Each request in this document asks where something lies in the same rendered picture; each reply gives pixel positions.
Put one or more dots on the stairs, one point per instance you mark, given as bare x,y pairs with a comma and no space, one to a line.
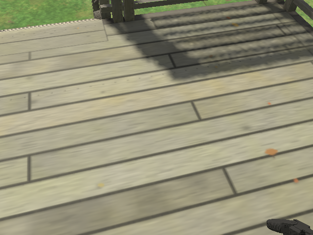
48,24

